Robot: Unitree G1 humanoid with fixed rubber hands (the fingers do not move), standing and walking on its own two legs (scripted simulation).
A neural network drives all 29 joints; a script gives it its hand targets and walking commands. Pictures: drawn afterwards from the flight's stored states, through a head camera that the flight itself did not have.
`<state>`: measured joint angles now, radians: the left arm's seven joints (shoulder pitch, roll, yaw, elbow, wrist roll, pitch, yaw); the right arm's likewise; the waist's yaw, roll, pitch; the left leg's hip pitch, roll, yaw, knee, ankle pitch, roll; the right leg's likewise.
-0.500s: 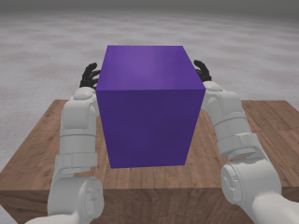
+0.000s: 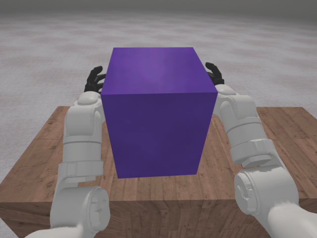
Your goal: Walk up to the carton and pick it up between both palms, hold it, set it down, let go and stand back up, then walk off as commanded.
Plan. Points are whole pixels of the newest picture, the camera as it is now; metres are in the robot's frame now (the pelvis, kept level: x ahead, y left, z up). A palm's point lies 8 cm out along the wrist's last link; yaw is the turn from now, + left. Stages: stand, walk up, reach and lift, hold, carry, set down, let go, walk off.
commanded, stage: hold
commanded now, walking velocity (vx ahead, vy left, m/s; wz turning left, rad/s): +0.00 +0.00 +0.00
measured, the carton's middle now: (155, 112) +0.37 +0.01 +0.20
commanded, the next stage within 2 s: none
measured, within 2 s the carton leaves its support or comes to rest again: neither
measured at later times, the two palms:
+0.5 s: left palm (93, 97) +0.37 +0.15 +0.25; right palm (215, 91) +0.38 -0.14 +0.26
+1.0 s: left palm (93, 97) +0.37 +0.15 +0.25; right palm (216, 90) +0.38 -0.14 +0.26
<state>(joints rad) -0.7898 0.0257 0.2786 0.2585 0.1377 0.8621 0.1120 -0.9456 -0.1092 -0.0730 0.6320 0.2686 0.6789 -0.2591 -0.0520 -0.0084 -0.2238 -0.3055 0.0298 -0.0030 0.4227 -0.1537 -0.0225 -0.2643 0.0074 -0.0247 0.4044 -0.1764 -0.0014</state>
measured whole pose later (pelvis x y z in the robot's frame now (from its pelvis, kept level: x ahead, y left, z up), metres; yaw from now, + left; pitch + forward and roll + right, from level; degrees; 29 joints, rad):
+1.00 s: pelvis +0.00 +0.00 +0.00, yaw +0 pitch +2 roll -1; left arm -0.80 0.03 0.28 0.27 0.14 0.87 0.11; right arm -0.96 -0.11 -0.07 0.65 0.28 0.68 -0.26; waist -0.06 -0.01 -0.23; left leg -0.31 0.03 -0.01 0.42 -0.15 -0.02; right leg -0.26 0.01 -0.02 0.40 -0.18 0.00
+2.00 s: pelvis +0.00 +0.00 +0.00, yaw +0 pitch +2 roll -1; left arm -0.80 0.03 0.28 0.26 0.14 0.87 0.11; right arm -0.96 -0.11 -0.07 0.64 0.28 0.68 -0.26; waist -0.06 -0.01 -0.23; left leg -0.31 0.03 -0.01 0.42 -0.15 -0.02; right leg -0.26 0.01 -0.02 0.40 -0.18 0.00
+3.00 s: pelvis +0.00 +0.00 +0.00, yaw +0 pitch +2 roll -1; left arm -0.80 0.03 0.28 0.27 0.14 0.87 0.11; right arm -0.96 -0.12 -0.07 0.65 0.29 0.68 -0.27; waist -0.06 -0.01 -0.23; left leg -0.31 0.03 -0.01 0.42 -0.15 -0.02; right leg -0.26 0.01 -0.02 0.40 -0.18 0.00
